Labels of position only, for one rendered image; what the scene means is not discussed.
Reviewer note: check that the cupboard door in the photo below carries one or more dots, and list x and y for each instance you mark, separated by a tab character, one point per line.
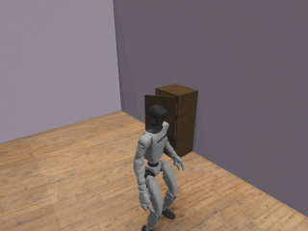
167	102

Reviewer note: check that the robot left foot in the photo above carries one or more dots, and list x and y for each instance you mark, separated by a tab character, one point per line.
168	214

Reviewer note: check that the right robot upper arm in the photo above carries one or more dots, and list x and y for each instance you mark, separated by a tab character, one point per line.
143	142

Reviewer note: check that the left robot forearm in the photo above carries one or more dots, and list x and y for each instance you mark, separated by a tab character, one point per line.
170	150

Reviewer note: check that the right robot hand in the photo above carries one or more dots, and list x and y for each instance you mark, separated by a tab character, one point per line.
144	198

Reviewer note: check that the left robot upper arm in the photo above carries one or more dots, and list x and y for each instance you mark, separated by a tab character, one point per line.
167	125

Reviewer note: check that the robot torso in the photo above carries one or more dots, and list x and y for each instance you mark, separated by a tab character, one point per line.
155	151

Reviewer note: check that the right robot forearm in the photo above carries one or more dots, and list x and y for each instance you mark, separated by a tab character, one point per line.
140	177

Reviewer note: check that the left robot hand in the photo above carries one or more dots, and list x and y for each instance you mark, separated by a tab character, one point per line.
176	162

